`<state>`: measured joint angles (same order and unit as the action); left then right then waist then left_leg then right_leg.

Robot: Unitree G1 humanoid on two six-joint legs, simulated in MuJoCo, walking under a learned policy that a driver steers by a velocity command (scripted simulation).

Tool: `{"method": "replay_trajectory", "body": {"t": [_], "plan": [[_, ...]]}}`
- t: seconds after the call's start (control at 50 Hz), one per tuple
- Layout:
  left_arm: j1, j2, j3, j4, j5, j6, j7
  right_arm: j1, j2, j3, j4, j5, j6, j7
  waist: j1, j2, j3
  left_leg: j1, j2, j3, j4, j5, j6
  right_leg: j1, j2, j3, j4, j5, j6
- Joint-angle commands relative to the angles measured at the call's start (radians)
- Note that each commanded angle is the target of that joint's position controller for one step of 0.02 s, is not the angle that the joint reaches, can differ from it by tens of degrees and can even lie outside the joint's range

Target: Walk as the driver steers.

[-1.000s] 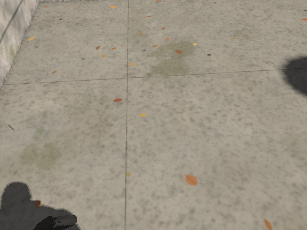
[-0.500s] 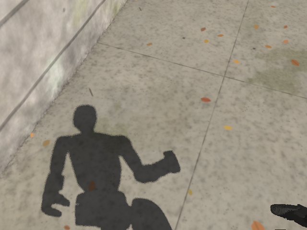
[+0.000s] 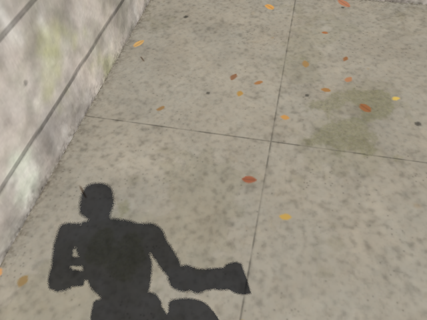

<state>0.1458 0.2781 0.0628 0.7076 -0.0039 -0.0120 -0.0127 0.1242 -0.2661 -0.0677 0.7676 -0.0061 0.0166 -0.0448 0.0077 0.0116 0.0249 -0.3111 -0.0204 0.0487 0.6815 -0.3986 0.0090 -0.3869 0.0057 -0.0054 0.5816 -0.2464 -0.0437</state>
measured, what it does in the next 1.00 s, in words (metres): steps on the spot, turning right: left foot, then right foot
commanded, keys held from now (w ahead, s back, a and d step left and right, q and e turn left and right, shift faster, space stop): e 0.62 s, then no key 0.24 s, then w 0.14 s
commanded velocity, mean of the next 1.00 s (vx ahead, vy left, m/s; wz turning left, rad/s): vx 0.03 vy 0.00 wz -0.44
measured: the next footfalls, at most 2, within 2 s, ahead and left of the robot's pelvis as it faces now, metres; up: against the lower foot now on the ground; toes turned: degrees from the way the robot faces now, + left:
left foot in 0.44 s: +0.09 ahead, +0.13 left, +0.00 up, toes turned -22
right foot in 0.86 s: -0.03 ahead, -0.11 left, +0.00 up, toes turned -26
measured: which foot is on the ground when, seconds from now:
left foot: up 0.00-0.42, down 0.44-0.86, up 0.88-1.00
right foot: down 0.00-0.44, up 0.46-0.84, down 0.86-1.00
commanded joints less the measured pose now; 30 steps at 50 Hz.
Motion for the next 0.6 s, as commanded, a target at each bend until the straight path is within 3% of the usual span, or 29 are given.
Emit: {"method": "replay_trajectory", "body": {"t": [0.02,0.04,0.06,0.08,0.16,0.22,0.32,0.38,0.42,0.44,0.46,0.48,0.5,0.54,0.56,0.6], "plan": [[0.153,0.191,0.048,-0.06,0.021,-0.017,0.011,-0.042,-0.106,-0.027,-0.107,-0.006,-0.026,0.011,0.064,-0.175,-0.274,-0.343,-0.035,-0.143,0.507,-0.273,-0.041,0.462,-0.381,0.506,-0.174,0.863,-0.329],[0.097,0.182,0.051,-0.07,0.012,-0.019,0.016,-0.04,-0.097,-0.027,-0.095,0.012,-0.02,0.012,0.035,-0.113,-0.23,-0.373,-0.012,-0.151,0.544,-0.201,-0.046,0.43,-0.319,0.427,-0.159,0.786,-0.273],[0.054,0.175,0.051,-0.079,-0.004,-0.013,0.022,-0.035,-0.097,-0.029,-0.086,0.011,-0.011,0.008,0.017,-0.067,-0.186,-0.391,0.004,-0.149,0.51,-0.135,-0.056,0.381,-0.276,0.372,-0.166,0.72,-0.229],[0.023,0.163,0.046,-0.091,-0.014,-0.005,0.03,-0.04,-0.11,-0.035,-0.086,0.005,-0.003,0.0,0.002,-0.066,-0.177,-0.366,0.02,-0.153,0.473,-0.08,-0.065,0.341,-0.247,0.348,-0.179,0.655,-0.205],[0.024,0.177,0.052,-0.108,-0.007,0.018,0.042,-0.034,-0.077,-0.025,-0.085,0.013,0.0,-0.006,-0.008,-0.125,-0.173,-0.286,-0.015,-0.127,0.333,0.009,-0.1,0.277,-0.184,0.326,-0.191,0.588,-0.188],[0.03,0.19,0.057,-0.115,-0.008,0.027,0.053,-0.055,-0.075,-0.023,-0.087,0.013,-0.003,-0.007,0.002,-0.143,-0.172,-0.237,-0.019,-0.142,0.22,0.045,-0.109,0.244,-0.171,0.363,-0.196,0.449,-0.178],[0.01,0.191,0.059,-0.137,-0.004,0.042,0.052,-0.06,-0.091,-0.027,-0.088,0.018,-0.019,0.008,0.013,-0.185,-0.148,-0.141,-0.032,-0.155,0.067,0.039,-0.093,0.19,-0.155,0.461,-0.201,0.29,-0.171],[-0.001,0.188,0.058,-0.146,-0.011,0.049,0.049,-0.03,-0.099,-0.032,-0.084,0.024,-0.037,0.023,0.006,-0.203,-0.149,-0.071,-0.038,-0.152,-0.077,0.046,-0.07,0.206,-0.146,0.523,-0.173,0.325,-0.161],[-0.025,0.176,0.055,-0.156,-0.025,0.057,0.054,0.04,-0.107,-0.041,-0.06,0.024,-0.046,0.032,-0.038,-0.184,-0.144,0.081,-0.022,-0.13,-0.302,0.213,-0.041,0.15,-0.092,0.51,-0.125,0.262,-0.111],[-0.002,0.142,0.045,-0.161,-0.021,0.059,0.055,0.067,-0.156,-0.056,-0.057,0.011,-0.044,0.029,-0.028,-0.102,-0.158,0.203,0.104,-0.215,-0.336,0.28,0.005,0.047,-0.036,0.456,-0.033,0.076,-0.061],[0.063,0.097,0.034,-0.171,-0.017,0.051,0.05,0.034,-0.245,-0.07,-0.071,-0.011,-0.031,0.022,0.04,0.193,-0.135,0.276,0.318,-0.447,-0.353,0.508,0.136,-0.153,0.14,0.254,0.173,-0.29,0.005],[0.049,0.182,0.06,-0.175,-0.007,0.037,0.047,0.037,-0.212,-0.065,-0.082,-0.043,-0.034,0.027,0.006,0.247,-0.121,0.193,0.446,-0.581,-0.384,0.588,0.271,-0.224,0.123,0.198,0.411,-0.416,0.056],[0.062,0.236,0.081,-0.155,-0.01,0.036,0.045,-0.015,-0.165,-0.05,-0.104,-0.034,-0.038,0.022,0.025,0.161,-0.101,0.162,0.416,-0.499,-0.377,0.554,0.268,-0.219,0.074,0.199,0.542,-0.345,0.078],[0.087,0.203,0.081,-0.116,-0.011,0.056,0.05,-0.077,-0.107,-0.033,-0.12,-0.003,-0.033,0.011,0.033,0.108,-0.063,0.156,0.288,-0.326,-0.357,0.454,0.185,-0.241,0.06,0.172,0.644,-0.22,0.109],[0.09,0.175,0.073,-0.116,-0.012,0.064,0.048,-0.072,-0.101,-0.027,-0.119,0.005,-0.029,0.005,0.024,0.112,-0.052,0.158,0.273,-0.284,-0.355,0.483,0.184,-0.255,0.059,0.16,0.69,-0.188,0.123],[0.052,0.144,0.061,-0.141,-0.025,0.065,0.042,-0.033,-0.108,-0.026,-0.11,-0.002,-0.019,-0.006,-0.001,0.133,-0.042,0.18,0.242,-0.206,-0.368,0.496,0.192,-0.268,0.047,0.103,0.654,-0.143,0.14]]}}
Over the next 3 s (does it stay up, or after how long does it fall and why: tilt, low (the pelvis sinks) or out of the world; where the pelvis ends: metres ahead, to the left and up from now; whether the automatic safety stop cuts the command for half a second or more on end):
stays up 0.97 -0.10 0.00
